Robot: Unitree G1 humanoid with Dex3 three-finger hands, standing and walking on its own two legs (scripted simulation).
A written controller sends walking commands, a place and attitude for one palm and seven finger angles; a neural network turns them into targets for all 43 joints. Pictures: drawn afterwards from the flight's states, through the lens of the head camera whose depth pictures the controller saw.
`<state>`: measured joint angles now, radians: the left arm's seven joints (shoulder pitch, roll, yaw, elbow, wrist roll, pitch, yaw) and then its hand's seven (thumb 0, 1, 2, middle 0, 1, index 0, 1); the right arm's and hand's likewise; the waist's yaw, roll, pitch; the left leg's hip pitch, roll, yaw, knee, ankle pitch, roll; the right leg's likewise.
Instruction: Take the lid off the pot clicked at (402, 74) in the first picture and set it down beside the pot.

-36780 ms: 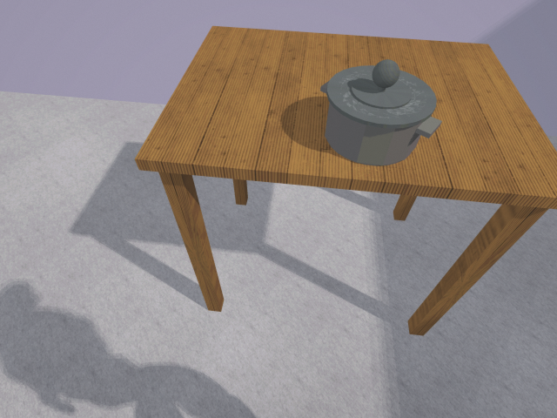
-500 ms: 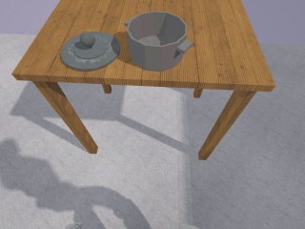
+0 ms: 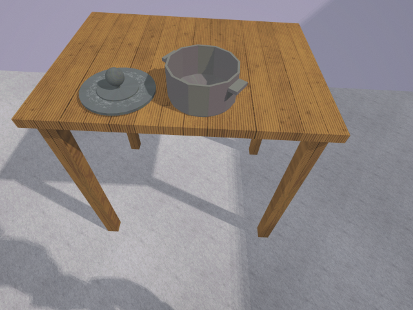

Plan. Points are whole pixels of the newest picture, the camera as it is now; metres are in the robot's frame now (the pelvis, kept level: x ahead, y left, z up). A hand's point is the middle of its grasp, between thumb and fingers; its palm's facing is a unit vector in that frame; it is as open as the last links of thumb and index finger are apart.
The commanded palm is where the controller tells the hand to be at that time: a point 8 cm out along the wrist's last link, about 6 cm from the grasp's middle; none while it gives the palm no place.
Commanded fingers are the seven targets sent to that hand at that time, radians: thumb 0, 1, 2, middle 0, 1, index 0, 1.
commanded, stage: let the arm hang, fingers relaxed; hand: left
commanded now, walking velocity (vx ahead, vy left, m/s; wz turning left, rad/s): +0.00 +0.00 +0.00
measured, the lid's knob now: (114, 76) +0.65 +0.27 +0.07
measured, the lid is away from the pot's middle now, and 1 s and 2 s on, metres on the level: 0.23 0.23 0.23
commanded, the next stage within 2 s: look to check the result in 0.62 s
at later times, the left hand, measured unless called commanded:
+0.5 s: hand out of the picture -0.03 +0.17 -0.18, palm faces +0.03 -0.98 -0.18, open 7.4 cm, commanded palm none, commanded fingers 0.00 0.90 0.90 -0.20 -0.30 -0.20 -0.30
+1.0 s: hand out of the picture -0.04 +0.17 -0.18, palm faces +0.04 -0.98 -0.18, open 7.4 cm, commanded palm none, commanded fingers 0.00 0.90 0.90 -0.20 -0.30 -0.20 -0.30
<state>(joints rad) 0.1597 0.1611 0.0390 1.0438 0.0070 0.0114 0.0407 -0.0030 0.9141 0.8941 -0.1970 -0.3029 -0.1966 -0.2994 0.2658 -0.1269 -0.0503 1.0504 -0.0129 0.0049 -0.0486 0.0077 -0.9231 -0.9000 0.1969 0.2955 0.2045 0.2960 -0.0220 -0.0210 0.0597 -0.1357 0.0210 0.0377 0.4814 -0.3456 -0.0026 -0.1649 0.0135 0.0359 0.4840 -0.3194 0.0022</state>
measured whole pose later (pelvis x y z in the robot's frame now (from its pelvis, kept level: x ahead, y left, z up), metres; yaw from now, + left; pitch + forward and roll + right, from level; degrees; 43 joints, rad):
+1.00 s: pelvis -0.04 +0.00 +0.00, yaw +0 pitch -1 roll +0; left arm 0.25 0.14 0.02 1.14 0.02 0.00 0.04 0.01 0.91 0.89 -0.19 -0.30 -0.19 -0.30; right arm 0.29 -0.11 -0.03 1.12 -0.01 0.00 -0.04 0.01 -0.91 -0.90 0.20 0.30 0.20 0.30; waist -0.01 -0.01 0.05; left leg -0.17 0.01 0.03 0.46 -0.27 0.01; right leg -0.19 0.00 0.03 0.44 -0.24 0.01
